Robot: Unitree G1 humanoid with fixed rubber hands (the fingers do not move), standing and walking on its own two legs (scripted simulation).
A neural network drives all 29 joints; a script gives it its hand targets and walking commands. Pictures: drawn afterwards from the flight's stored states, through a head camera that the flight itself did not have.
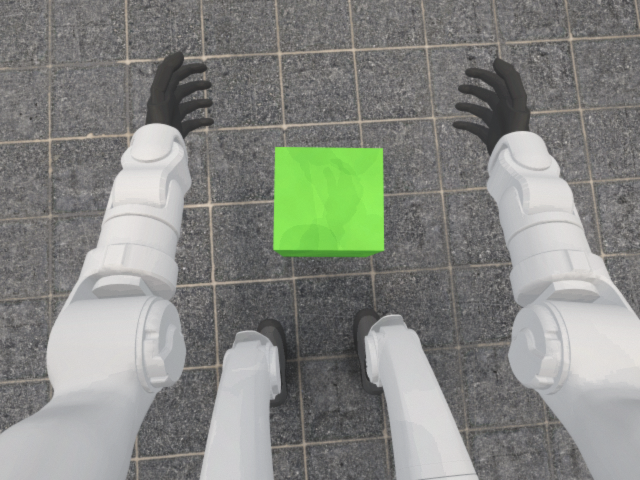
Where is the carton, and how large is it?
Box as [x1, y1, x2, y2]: [273, 147, 383, 256]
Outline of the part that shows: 275,147 273,240 274,250 283,256 367,256 383,250 382,148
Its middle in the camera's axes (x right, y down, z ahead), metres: +0.01 -0.06 +0.86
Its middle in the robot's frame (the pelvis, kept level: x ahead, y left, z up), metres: +0.48 -0.04 -0.51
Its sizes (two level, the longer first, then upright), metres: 0.210 0.200 0.250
